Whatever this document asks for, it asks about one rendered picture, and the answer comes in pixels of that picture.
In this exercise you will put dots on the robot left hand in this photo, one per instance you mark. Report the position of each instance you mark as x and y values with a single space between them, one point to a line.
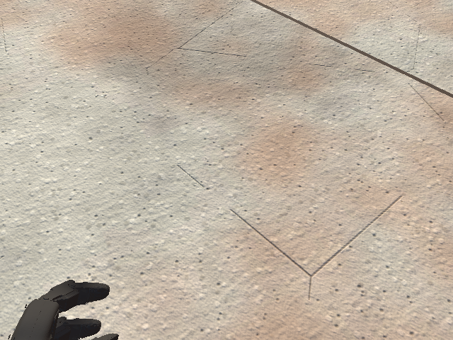
40 319

